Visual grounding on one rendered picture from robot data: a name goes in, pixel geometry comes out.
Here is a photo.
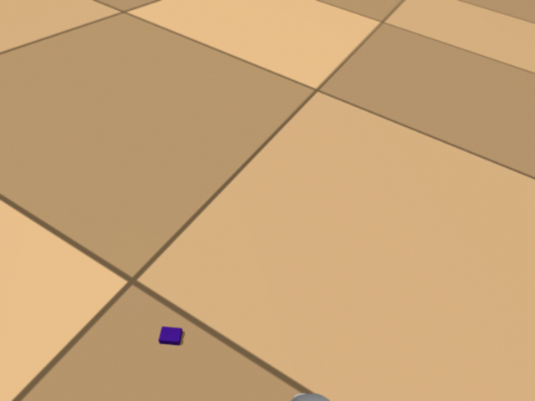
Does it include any small box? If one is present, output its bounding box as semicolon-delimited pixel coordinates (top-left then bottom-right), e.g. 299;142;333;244
159;327;182;345

